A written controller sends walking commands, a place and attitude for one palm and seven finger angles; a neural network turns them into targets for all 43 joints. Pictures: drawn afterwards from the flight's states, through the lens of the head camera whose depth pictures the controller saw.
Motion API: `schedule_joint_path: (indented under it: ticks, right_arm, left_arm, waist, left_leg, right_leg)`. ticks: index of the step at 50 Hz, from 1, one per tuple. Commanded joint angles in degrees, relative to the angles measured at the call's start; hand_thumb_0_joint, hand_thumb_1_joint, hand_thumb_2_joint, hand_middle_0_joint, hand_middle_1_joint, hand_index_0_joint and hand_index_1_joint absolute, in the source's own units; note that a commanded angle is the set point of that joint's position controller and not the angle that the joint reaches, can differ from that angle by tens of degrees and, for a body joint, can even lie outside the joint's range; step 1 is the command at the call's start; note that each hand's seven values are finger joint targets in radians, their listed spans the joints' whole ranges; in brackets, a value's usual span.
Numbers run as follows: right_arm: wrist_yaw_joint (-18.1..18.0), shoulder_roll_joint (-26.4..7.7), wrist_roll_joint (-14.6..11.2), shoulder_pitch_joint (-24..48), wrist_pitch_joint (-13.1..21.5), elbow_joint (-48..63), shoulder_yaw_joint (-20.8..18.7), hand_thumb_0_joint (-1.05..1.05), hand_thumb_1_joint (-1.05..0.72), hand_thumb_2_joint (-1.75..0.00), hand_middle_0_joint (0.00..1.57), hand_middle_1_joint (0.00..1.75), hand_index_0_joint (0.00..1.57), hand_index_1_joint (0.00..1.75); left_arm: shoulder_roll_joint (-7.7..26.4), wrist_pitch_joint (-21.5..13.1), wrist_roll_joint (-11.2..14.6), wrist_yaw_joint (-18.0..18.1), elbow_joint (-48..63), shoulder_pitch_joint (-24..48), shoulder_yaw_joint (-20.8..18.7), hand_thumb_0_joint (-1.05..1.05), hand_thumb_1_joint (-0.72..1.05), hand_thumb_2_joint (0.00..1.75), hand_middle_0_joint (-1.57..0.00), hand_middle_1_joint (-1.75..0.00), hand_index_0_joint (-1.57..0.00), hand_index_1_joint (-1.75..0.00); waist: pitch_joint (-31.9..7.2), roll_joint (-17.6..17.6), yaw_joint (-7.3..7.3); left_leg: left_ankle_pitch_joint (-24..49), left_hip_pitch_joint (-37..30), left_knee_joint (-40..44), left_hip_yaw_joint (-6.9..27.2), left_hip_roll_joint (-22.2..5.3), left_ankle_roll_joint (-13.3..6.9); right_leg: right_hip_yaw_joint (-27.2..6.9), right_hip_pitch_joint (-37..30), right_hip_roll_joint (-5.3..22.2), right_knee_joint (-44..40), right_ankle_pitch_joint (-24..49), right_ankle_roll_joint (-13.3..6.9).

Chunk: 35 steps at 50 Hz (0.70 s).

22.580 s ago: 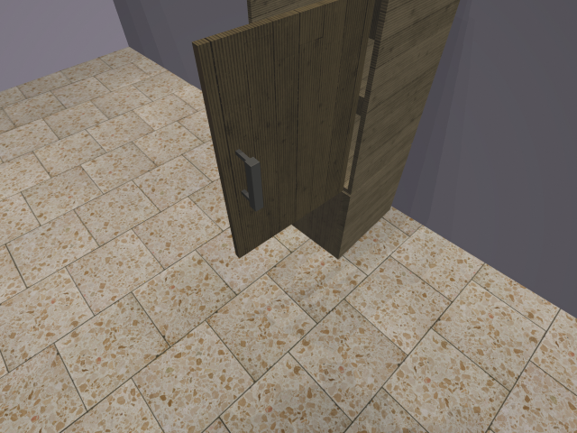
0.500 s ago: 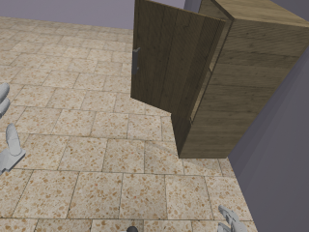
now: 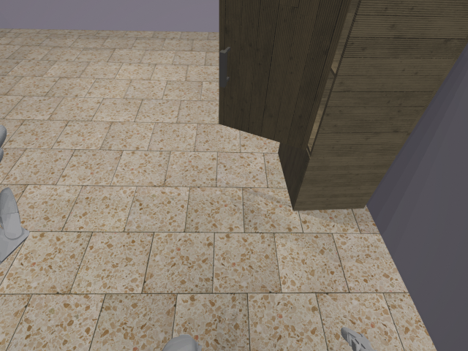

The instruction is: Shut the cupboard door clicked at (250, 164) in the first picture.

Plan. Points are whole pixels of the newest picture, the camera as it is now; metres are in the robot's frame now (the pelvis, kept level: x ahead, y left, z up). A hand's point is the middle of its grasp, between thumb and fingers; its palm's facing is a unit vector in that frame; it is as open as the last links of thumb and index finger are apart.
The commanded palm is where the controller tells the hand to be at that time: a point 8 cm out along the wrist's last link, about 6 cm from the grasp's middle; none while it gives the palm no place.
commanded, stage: stop stepping back and stand still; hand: left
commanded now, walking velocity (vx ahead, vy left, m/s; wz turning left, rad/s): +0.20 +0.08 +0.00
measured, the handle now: (225, 67) +1.08 +0.11 -0.03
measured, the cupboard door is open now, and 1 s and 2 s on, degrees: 62 62 62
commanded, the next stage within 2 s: let the arm hang, fingers relaxed in 0.76 s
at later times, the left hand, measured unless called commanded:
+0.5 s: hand (34, 212) +0.23 +0.27 +0.18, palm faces +0.42 -0.75 -0.52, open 7.4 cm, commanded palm +0.17 +0.31 +0.19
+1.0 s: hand (77, 277) +0.23 +0.29 -0.01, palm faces +0.13 -0.89 -0.44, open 7.4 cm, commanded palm none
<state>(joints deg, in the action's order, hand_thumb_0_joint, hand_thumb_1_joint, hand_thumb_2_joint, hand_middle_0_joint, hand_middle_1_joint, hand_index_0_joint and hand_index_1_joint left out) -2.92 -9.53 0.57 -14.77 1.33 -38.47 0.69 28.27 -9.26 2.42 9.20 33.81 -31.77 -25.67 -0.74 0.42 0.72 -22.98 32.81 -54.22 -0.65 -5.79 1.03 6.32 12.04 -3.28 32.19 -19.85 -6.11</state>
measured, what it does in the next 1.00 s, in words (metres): steps on the spot: left foot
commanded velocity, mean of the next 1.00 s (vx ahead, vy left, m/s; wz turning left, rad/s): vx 0.00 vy -0.02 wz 0.00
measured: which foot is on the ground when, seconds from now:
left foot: up 0.00-0.18, down 0.20-1.00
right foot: down 0.00-1.00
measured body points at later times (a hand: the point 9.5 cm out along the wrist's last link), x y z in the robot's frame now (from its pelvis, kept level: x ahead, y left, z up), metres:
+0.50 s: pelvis +0.04 +0.01 +0.01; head +0.05 +0.01 +0.46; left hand +0.20 +0.31 +0.21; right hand +0.20 -0.20 -0.09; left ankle +0.05 +0.15 -0.72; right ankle +0.01 -0.08 -0.72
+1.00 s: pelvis +0.03 +0.04 +0.01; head +0.03 +0.01 +0.45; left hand +0.22 +0.34 +0.02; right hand +0.21 -0.21 -0.10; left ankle +0.05 +0.15 -0.72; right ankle +0.01 -0.08 -0.72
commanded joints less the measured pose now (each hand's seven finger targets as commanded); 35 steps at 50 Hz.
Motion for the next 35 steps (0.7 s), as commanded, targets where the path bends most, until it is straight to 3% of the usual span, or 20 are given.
schedule_joint_path:
  ticks: [1,3,5,7,8,9,10,11,12,13,15,16,17,19,21,22,24,27,30,35]
  right_arm:
    - [-1.6,-8.9,-1.2,6.9,3.0,9.5,-4.5,0.0,-0.9,-0.9,0.2,0.3,0.2,0.3]
    - [-2.4,-8.0,-0.6,7.9,3.4,9.1,-3.1,0.0,-0.9,-0.9,0.2,0.3,0.2,0.3]
    - [-3.0,-7.5,-0.3,8.3,4.6,9.2,-2.7,0.0,-0.9,-0.9,0.2,0.3,0.2,0.3]
    - [-3.6,-8.0,-0.1,7.6,6.0,9.3,-2.8,0.0,-0.9,-0.9,0.2,0.3,0.2,0.3]
    - [-3.7,-8.6,-0.3,7.2,6.4,9.9,-3.2,0.0,-0.9,-0.9,0.2,0.3,0.2,0.3]
    - [-3.8,-10.0,-0.5,6.7,6.7,10.4,-3.7,0.0,-0.9,-0.9,0.2,0.3,0.2,0.3]
    - [-3.6,-11.1,-0.7,6.5,6.6,11.2,-4.1,0.0,-0.9,-0.9,0.2,0.3,0.2,0.3]
    - [-3.3,-9.7,-0.3,6.3,6.7,10.4,-3.4,0.0,-0.9,-0.9,0.2,0.3,0.2,0.3]
    - [-2.9,-8.5,0.3,6.6,6.9,9.9,-2.9,0.0,-0.9,-0.9,0.2,0.3,0.2,0.3]
    - [-2.4,-8.3,0.3,6.7,7.2,9.9,-2.9,0.0,-0.9,-0.9,0.2,0.3,0.2,0.3]
    - [-1.4,-8.5,-0.5,6.2,7.4,10.2,-2.8,0.0,-0.9,-0.9,0.2,0.3,0.2,0.3]
    - [-1.2,-8.7,-0.8,6.0,7.5,10.5,-2.8,0.0,-0.9,-0.9,0.2,0.3,0.2,0.3]
    - [-0.9,-8.5,-1.1,6.0,7.2,11.1,-2.7,0.0,-0.9,-0.9,0.2,0.3,0.2,0.3]
    - [-0.6,-8.4,-1.3,5.8,6.8,11.4,-2.7,0.0,-0.9,-0.9,0.2,0.3,0.2,0.3]
    - [-0.3,-8.2,-1.6,4.5,5.9,11.3,-3.3,0.0,-0.9,-0.9,0.2,0.3,0.2,0.3]
    - [-0.3,-7.7,-1.7,4.5,5.4,11.1,-3.0,0.0,-0.9,-0.9,0.2,0.3,0.2,0.3]
    - [-0.8,-7.5,-1.6,5.3,4.9,10.7,-2.7,0.0,-0.9,-0.9,0.2,0.3,0.2,0.3]
    - [-1.7,-7.6,-1.5,6.3,4.6,10.9,-2.5,0.0,-0.9,-0.9,0.2,0.3,0.2,0.3]
    - [-2.0,-7.8,-1.7,6.8,4.2,11.2,-2.6,0.0,-0.9,-0.9,0.2,0.3,0.2,0.3]
    - [-1.9,-7.9,-1.8,6.9,4.2,11.9,-2.7,0.0,-0.9,-0.9,0.2,0.3,0.2,0.3]
  left_arm:
    - [6.3,-2.4,0.3,1.6,0.0,6.7,-5.8,0.0,0.9,0.9,-0.2,-0.3,-0.2,-0.3]
    - [5.4,-3.6,-0.2,1.9,1.1,8.2,-3.8,0.0,0.9,0.9,-0.2,-0.3,-0.2,-0.3]
    - [5.3,-4.2,-0.8,2.6,3.0,10.2,-2.4,0.0,0.9,0.9,-0.2,-0.3,-0.2,-0.3]
    - [6.1,-4.4,-0.9,3.2,5.9,11.7,-2.3,0.0,0.9,0.9,-0.2,-0.3,-0.2,-0.3]
    - [6.2,-4.8,-0.8,3.3,8.0,12.0,-2.2,0.0,0.9,0.9,-0.2,-0.3,-0.2,-0.3]
    - [6.6,-5.2,-0.6,3.3,10.2,12.2,-3.0,0.0,0.9,0.9,-0.2,-0.3,-0.2,-0.3]
    - [7.3,-5.6,-0.6,3.4,12.2,11.9,-4.6,0.0,0.9,0.9,-0.2,-0.3,-0.2,-0.3]
    - [8.6,-6.2,-0.4,3.2,10.1,9.4,-6.4,0.0,0.9,0.9,-0.2,-0.3,-0.2,-0.3]
    - [7.6,-6.1,-0.4,2.8,10.4,9.0,-6.1,0.0,0.9,0.9,-0.2,-0.3,-0.2,-0.3]
    - [8.3,-6.3,-0.6,2.6,10.6,8.7,-7.0,0.0,0.9,0.9,-0.2,-0.3,-0.2,-0.3]
    - [7.4,-6.1,-0.3,2.4,10.7,4.0,-7.5,0.0,0.9,0.9,-0.2,-0.3,-0.2,-0.3]
    - [8.2,-5.7,0.0,2.2,9.4,0.9,-8.8,0.0,0.9,0.9,-0.2,-0.3,-0.2,-0.3]
    - [6.4,-5.3,0.2,1.9,8.7,-0.3,-7.6,0.0,0.9,0.9,-0.2,-0.3,-0.2,-0.3]
    - [6.3,-4.9,0.8,1.6,5.8,-1.3,-8.3,0.0,0.9,0.9,-0.2,-0.3,-0.2,-0.3]
    - [5.8,-4.1,1.2,1.7,3.4,-4.5,-7.9,0.0,0.9,0.9,-0.2,-0.3,-0.2,-0.3]
    - [5.1,-3.8,1.3,1.8,3.8,-3.2,-6.3,0.0,0.9,0.9,-0.2,-0.3,-0.2,-0.3]
    - [5.9,-3.7,0.9,2.3,4.0,-1.5,-6.4,0.0,0.9,0.9,-0.2,-0.3,-0.2,-0.3]
    - [6.9,-3.5,0.4,2.3,4.2,0.6,-6.5,0.0,0.9,0.9,-0.2,-0.3,-0.2,-0.3]
    - [6.8,-3.7,0.1,2.2,5.1,2.5,-5.7,0.0,0.9,0.9,-0.2,-0.3,-0.2,-0.3]
    - [6.5,-3.9,0.1,2.4,6.3,1.0,-5.7,0.0,0.9,0.9,-0.2,-0.3,-0.2,-0.3]
  waist:
    - [4.3,-7.8,-1.73]
    - [4.4,-4.1,-1.44]
    - [2.6,-6.1,-0.7]
    - [1.5,-5.0,-1.11]
    - [1.0,-2.2,-1.41]
    - [0.0,4.4,-1.8]
    - [-2.0,13.4,-1.62]
    - [-3.5,17.5,-1.58]
    - [-2.1,18.3,-2.29]
    - [-1.3,15.8,-1.96]
    - [-3.4,12.7,-1.38]
    - [-4.4,11.7,-1.22]
    - [-4.3,9.7,-1.63]
    - [-3.6,5.5,-1.66]
    - [-5.7,-3.0,-2.27]
    - [-5.6,-4.9,-2.67]
    - [-7.0,-4.0,-2.43]
    - [-7.9,-1.6,-2.07]
    - [-8.5,-0.9,-1.71]
    - [-7.5,1.9,-1.53]
  left_leg:
    - [2.5,8.4,-8.2,2.7,-1.6,0.0]
    - [2.6,0.7,2.6,-1.5,-1.0,-0.9]
    - [4.0,-8.0,12.0,-5.9,1.6,-1.6]
    - [7.3,-17.2,22.2,-8.1,3.5,-1.7]
    - [6.9,-21.7,25.9,-6.9,2.6,-2.2]
    - [6.2,-25.2,30.4,-0.1,-1.3,-3.9]
    - [13.8,-29.3,32.6,10.9,-8.2,-6.8]
    - [14.4,-29.6,36.5,17.8,-13.0,-8.4]
    - [11.4,-23.8,40.1,19.8,-14.0,-9.2]
    - [11.4,-20.5,40.1,17.7,-13.7,-9.3]
    - [15.5,-19.6,35.2,7.7,-10.3,-6.5]
    - [15.8,-18.4,33.1,3.9,-8.6,-4.9]
    - [14.5,-15.1,31.6,1.5,-6.9,-3.8]
    - [7.8,-10.5,29.9,-1.1,-3.7,-2.1]
    - [10.0,-13.8,21.5,-2.5,0.1,-0.9]
    - [11.4,-14.2,19.8,-2.5,0.9,-0.5]
    - [14.3,-16.0,21.8,-2.1,1.1,-0.8]
    - [25.6,-20.5,24.5,-2.5,-0.3,-1.7]
    - [29.4,-22.2,24.5,-2.5,-0.9,-2.1]
    - [27.4,-21.2,25.5,-2.2,-0.5,-1.8]
  right_leg:
    - [-26.9,4.0,21.4,-19.7,-16.5,-7.9]
    - [-19.4,5.6,19.4,-18.2,-10.5,-5.9]
    - [-14.6,5.5,17.1,-16.8,-8.1,-4.2]
    - [-11.1,6.2,14.5,-12.8,-7.4,-2.0]
    - [-10.0,7.7,13.0,-8.7,-5.8,-0.6]
    - [-8.6,9.8,10.4,-1.6,-2.6,1.5]
    - [-4.9,13.4,5.4,7.4,-0.2,4.5]
    - [-3.2,15.0,4.0,10.6,-7.6,6.1]
    - [-4.4,12.3,3.9,14.4,-9.4,6.3]
    - [-5.3,9.7,4.6,12.7,-7.8,6.4]
    - [-3.6,3.4,4.2,2.1,-2.1,6.7]
    - [-2.7,-0.1,3.8,-3.3,2.5,6.8]
    - [-3.1,-3.8,3.8,-5.8,6.8,6.8]
    - [-6.9,-5.5,5.5,-6.8,11.3,5.9]
    - [-16.1,-1.9,11.2,-10.7,17.5,2.8]
    - [-17.7,-1.9,13.6,-10.9,22.3,1.6]
    - [-15.9,-3.8,13.8,-8.5,31.8,1.9]
    - [-10.5,-4.0,10.3,-5.3,36.3,5.1]
    - [-9.3,-4.1,9.2,-5.4,35.6,6.1]
    - [-9.0,-4.0,8.7,-6.4,30.6,5.8]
